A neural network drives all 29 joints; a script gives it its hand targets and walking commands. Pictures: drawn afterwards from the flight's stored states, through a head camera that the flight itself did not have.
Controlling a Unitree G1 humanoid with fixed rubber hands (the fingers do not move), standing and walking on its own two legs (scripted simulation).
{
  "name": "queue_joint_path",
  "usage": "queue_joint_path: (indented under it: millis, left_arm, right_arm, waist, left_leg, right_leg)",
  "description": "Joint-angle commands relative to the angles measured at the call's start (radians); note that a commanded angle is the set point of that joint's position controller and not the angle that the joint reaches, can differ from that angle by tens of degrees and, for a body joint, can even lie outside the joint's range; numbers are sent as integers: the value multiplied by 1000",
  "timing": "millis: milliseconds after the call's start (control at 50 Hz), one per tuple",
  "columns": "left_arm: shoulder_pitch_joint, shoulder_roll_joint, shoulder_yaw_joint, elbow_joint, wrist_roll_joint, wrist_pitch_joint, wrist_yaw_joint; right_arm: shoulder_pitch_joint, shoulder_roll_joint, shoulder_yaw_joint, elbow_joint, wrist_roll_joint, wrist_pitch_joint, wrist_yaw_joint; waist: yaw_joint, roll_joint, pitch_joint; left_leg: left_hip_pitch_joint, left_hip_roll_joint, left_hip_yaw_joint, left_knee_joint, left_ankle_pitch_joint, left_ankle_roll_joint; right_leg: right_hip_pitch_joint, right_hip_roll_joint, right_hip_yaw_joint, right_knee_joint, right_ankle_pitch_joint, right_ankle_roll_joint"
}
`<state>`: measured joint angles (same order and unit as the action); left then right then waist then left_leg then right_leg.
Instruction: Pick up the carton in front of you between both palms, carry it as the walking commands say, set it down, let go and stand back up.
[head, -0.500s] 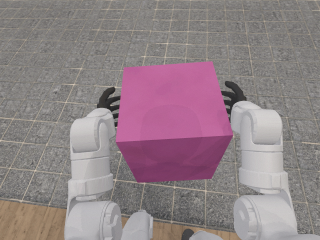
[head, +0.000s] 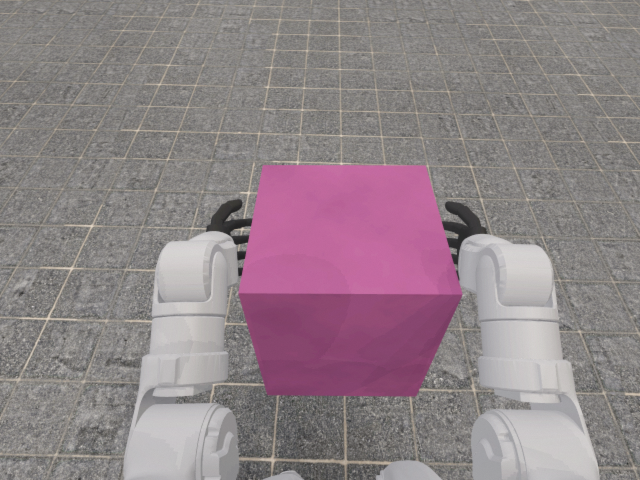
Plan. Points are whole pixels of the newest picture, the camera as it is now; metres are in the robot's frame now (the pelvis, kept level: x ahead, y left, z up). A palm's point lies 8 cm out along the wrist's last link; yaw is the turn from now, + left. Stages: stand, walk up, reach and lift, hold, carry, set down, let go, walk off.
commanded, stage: carry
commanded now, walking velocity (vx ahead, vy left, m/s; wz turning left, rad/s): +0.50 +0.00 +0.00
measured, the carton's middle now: (342, 285) +0.35 -0.01 +0.01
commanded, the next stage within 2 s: none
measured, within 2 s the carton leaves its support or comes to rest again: neither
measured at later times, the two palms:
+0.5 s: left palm (220, 94) +0.65 +0.17 +0.11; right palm (403, 78) +0.68 -0.13 +0.11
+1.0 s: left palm (213, 44) +0.88 +0.22 +0.07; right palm (362, 41) +0.88 -0.08 +0.08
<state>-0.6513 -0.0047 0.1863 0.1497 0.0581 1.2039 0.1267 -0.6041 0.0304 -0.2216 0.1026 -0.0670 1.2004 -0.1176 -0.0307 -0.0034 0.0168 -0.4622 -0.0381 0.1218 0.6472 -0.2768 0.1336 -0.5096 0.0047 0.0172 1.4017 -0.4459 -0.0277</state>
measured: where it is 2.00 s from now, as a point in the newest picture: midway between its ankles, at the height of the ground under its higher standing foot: (307, 305)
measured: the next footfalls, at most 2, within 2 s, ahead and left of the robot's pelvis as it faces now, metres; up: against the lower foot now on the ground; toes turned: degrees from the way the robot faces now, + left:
right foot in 0.32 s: +0.40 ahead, -0.06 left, +0.00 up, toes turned -4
left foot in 0.82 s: +0.70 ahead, +0.15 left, +0.00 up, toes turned +6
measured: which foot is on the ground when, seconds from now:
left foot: down 0.00-0.32, up 0.34-0.80, down 0.82-1.00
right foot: up 0.00-0.30, down 0.32-0.82, up 0.84-1.00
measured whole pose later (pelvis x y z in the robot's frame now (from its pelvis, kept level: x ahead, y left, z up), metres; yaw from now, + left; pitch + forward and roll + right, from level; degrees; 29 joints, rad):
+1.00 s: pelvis +0.62 +0.07 +0.02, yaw +0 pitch +4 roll +0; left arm -0.14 -0.13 0.12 -0.26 0.12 1.17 0.08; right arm -0.14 0.13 -0.09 -0.23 -0.10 1.16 -0.10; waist -0.02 -0.02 -0.06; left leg -0.33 0.02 0.23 0.39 -0.14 0.08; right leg -0.44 -0.04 -0.08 0.95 -0.42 0.02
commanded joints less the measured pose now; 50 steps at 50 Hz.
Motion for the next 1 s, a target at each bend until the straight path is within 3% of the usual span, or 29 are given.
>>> queue_joint_path:
  millis: [0,60,120,200,240,260,280,300,320,340,360,380,400,440,520,600,720,760,780,800,820,840,860,880,900,920,940,980]
  left_arm:
    - [-661,-1191,-639,-189,-398,-63,-194]
    - [-553,-1191,-666,-203,-355,-103,-183]
    - [-484,-1169,-706,-231,-329,-145,-186]
    - [-432,-1122,-755,-261,-319,-184,-198]
    - [-411,-1090,-770,-274,-326,-191,-204]
    - [-414,-1071,-776,-285,-331,-191,-208]
    - [-414,-1055,-778,-297,-335,-189,-212]
    - [-407,-1029,-771,-305,-340,-184,-217]
    - [-408,-994,-760,-306,-341,-175,-221]
    - [-378,-955,-740,-268,-343,-166,-221]
    - [-354,-973,-747,-263,-362,-155,-222]
    - [-395,-984,-757,-297,-383,-146,-225]
    - [-455,-1002,-769,-331,-412,-132,-229]
    - [-503,-1028,-778,-360,-453,-101,-237]
    - [-434,-1044,-749,-346,-451,-45,-267]
    - [-307,-1061,-716,-304,-408,-11,-300]
    - [-129,-1059,-719,-350,-336,-7,-312]
    - [-71,-1051,-733,-383,-320,-12,-308]
    - [-49,-1045,-742,-403,-315,-14,-307]
    - [-30,-1054,-748,-413,-317,-12,-307]
    - [-8,-1047,-752,-428,-316,-11,-309]
    - [-15,-1061,-775,-458,-331,-4,-308]
    - [-10,-1054,-784,-468,-334,-7,-310]
    - [-19,-1068,-792,-481,-343,-17,-311]
    - [-21,-1084,-799,-494,-349,-27,-311]
    - [-14,-1107,-806,-499,-356,-35,-311]
    - [-2,-1120,-812,-508,-362,-42,-310]
    - [55,-1131,-823,-507,-356,-55,-305]
  right_arm:
    - [-792,1160,687,-201,505,-50,261]
    - [-693,1176,722,-209,496,-85,266]
    - [-613,1165,763,-216,477,-127,273]
    - [-536,1120,814,-224,461,-170,276]
    - [-508,1089,828,-228,457,-182,273]
    - [-499,1071,833,-236,455,-184,269]
    - [-507,1052,840,-249,456,-182,267]
    - [-533,1028,846,-265,456,-179,263]
    - [-544,1014,844,-269,448,-169,261]
    - [-500,994,832,-244,451,-150,254]
    - [-506,968,818,-254,446,-141,246]
    - [-529,972,806,-267,446,-133,239]
    - [-541,976,788,-269,436,-126,233]
    - [-491,977,752,-262,402,-104,220]
    - [-370,986,721,-229,331,-62,207]
    - [-297,1025,741,-247,299,-34,211]
    - [-224,1062,814,-347,335,-10,252]
    - [-174,1060,825,-362,346,-8,268]
    - [-129,1065,826,-356,347,-9,275]
    - [-88,1066,819,-352,347,-9,281]
    - [-39,1053,813,-365,348,-6,285]
    - [-31,1052,806,-345,343,-18,290]
    - [2,1064,807,-350,352,-25,292]
    - [1,1084,813,-374,357,-32,294]
    - [-12,1102,819,-401,364,-39,295]
    - [-24,1113,828,-425,369,-47,295]
    - [-24,1118,834,-440,372,-53,295]
    - [10,1112,837,-462,374,-60,297]
  waist:
    - [-9,98,-523]
    - [-29,118,-557]
    - [-43,109,-542]
    - [-60,95,-468]
    - [-51,124,-466]
    - [-28,146,-489]
    - [14,142,-536]
    - [55,96,-565]
    - [46,-96,-629]
    - [78,-258,-716]
    - [84,-177,-700]
    - [78,-124,-624]
    - [64,-43,-565]
    - [51,4,-531]
    - [50,-69,-477]
    - [53,-130,-401]
    - [58,-173,-286]
    - [53,-169,-303]
    - [37,-137,-335]
    - [26,-103,-382]
    - [10,46,-454]
    - [8,308,-515]
    - [13,278,-503]
    - [12,209,-489]
    - [13,97,-481]
    - [16,55,-454]
    - [21,67,-449]
    - [25,101,-453]
  left_leg:
    - [566,288,-405,-176,476,67]
    - [670,271,-344,-134,684,69]
    - [697,235,-277,-135,828,43]
    - [693,168,-180,-138,923,9]
    - [631,159,-124,-108,1064,-18]
    - [589,176,-117,-44,1100,-41]
    - [531,177,-71,70,1061,-72]
    - [381,161,-64,198,840,-88]
    - [136,94,-82,369,133,-106]
    - [-143,-45,-128,690,-296,-147]
    - [-218,12,-172,745,-249,-115]
    - [-258,32,-164,700,-189,-101]
    - [-258,49,-148,634,-143,-102]
    - [-197,77,-136,511,-96,-119]
    - [-184,81,-61,263,-61,-150]
    - [-192,80,-3,71,77,-167]
    - [-107,60,59,-144,237,-141]
    - [43,39,96,-209,256,-121]
    - [200,4,144,-267,282,-117]
    - [407,49,108,-249,292,-107]
    - [595,267,-160,-239,455,-71]
    - [826,483,-504,-270,634,104]
    - [748,477,-504,-303,694,127]
    - [686,443,-406,-300,752,109]
    - [627,426,-331,-310,725,79]
    - [549,405,-261,-345,672,50]
    - [498,373,-194,-369,632,20]
    - [451,333,-101,-373,652,6]
  right_leg:
    - [-250,-48,-7,-105,92,6]
    - [-350,-52,-48,-181,93,4]
    - [-361,-32,-95,-319,197,-9]
    - [-230,32,-186,-699,388,-22]
    - [-20,80,-241,-876,489,-40]
    - [127,90,-235,-924,517,-50]
    - [321,72,-226,-1002,588,-61]
    - [531,-7,-152,-1001,585,-68]
    - [798,-277,154,-873,905,-124]
    - [995,-444,519,-939,718,-340]
    - [966,-402,533,-1000,530,-326]
    - [887,-342,435,-1027,530,-275]
    - [814,-323,353,-1041,614,-238]
    - [705,-293,257,-1077,604,-184]
    - [667,-265,132,-1124,725,-148]
    - [673,-218,15,-1145,790,-108]
    - [660,-205,-86,-1143,875,-84]
    - [623,-203,-122,-1041,959,-56]
    - [564,-171,-176,-908,974,-26]
    - [421,-145,-191,-779,853,8]
    - [245,-102,-185,-543,482,46]
    - [-70,33,-135,-277,-4,72]
    - [-113,9,-48,-150,-97,48]
    - [-115,-26,-29,-146,-85,32]
    - [-95,-64,-16,-200,-40,27]
    - [-56,-99,-11,-308,4,30]
    - [0,-105,-30,-429,33,38]
    - [95,-75,-74,-611,46,56]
